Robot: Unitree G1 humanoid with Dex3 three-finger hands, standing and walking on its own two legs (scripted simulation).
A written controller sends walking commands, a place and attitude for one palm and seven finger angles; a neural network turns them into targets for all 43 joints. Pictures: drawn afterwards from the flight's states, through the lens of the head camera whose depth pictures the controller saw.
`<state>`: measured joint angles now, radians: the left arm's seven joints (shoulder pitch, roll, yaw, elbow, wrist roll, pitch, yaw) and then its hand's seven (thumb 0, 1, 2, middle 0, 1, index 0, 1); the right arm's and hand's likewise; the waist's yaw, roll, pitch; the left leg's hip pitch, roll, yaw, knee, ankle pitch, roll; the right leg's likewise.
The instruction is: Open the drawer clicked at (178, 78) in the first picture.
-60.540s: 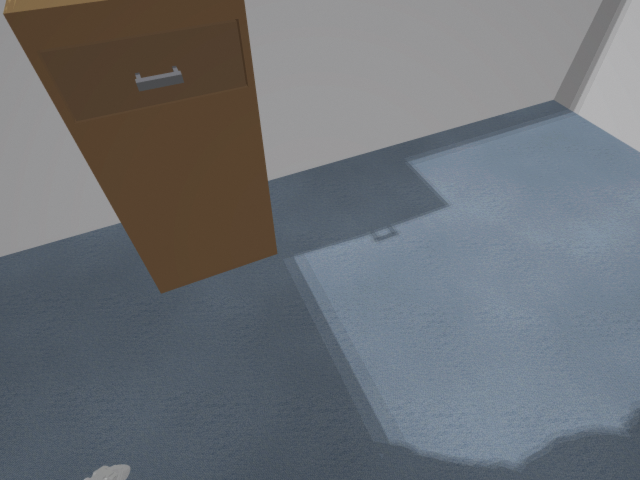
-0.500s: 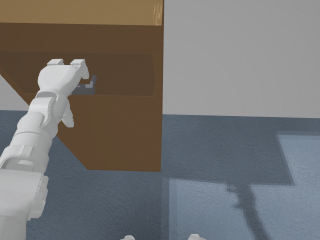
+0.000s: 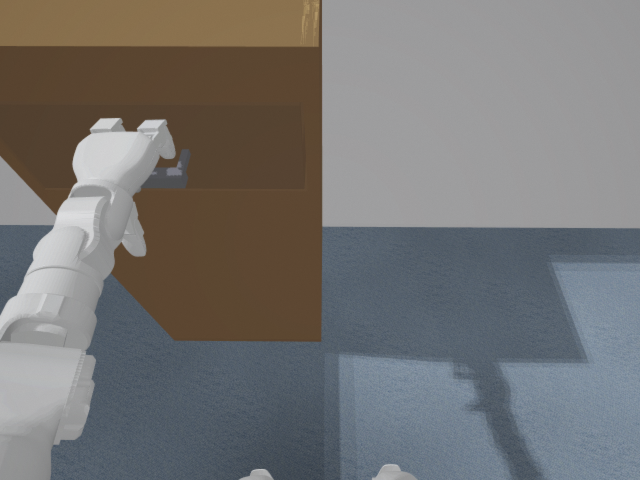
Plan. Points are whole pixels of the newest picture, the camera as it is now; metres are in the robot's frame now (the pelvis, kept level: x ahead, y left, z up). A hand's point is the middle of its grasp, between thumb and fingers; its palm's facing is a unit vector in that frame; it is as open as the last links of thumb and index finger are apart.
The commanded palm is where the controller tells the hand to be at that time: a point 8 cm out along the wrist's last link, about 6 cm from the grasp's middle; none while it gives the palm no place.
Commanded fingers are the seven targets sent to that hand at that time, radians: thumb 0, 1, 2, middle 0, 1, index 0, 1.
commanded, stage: lift the fingers back up to retry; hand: left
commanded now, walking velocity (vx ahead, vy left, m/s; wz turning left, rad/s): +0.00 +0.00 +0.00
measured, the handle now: (151, 167) +0.51 +0.24 +0.07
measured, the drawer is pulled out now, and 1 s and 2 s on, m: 0.00 0.00 0.00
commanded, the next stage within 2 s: re-aim the fingers above the handle in 0.68 s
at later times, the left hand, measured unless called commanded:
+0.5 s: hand (132, 165) +0.47 +0.24 +0.12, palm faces +0.00 -0.03 -1.00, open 13.6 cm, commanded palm +0.44 +0.24 +0.19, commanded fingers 0.00 -0.50 0.30 -0.30 -1.20 -0.30 -1.20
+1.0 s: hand (134, 163) +0.47 +0.23 +0.12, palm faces -0.03 -0.02 -1.00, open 13.7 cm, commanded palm +0.45 +0.24 +0.19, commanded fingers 0.00 -0.50 0.30 -0.30 -1.20 -0.30 -1.20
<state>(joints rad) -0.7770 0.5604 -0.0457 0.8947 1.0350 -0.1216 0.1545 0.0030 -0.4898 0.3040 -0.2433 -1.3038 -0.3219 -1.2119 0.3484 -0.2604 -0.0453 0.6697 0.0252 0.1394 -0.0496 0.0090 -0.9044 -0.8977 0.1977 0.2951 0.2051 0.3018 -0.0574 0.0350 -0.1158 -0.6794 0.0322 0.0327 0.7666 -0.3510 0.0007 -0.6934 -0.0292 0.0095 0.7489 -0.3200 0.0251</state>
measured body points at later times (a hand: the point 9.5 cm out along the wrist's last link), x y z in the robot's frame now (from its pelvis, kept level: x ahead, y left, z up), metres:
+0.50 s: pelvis +0.03 +0.00 +0.02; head +0.09 -0.02 +0.46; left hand +0.46 +0.23 +0.17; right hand +0.13 -0.26 -0.12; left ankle +0.01 +0.12 -0.71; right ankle +0.02 -0.14 -0.71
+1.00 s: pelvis +0.04 -0.02 +0.02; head +0.09 -0.04 +0.46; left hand +0.46 +0.23 +0.18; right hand +0.14 -0.28 -0.12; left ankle +0.01 +0.12 -0.71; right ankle +0.02 -0.14 -0.71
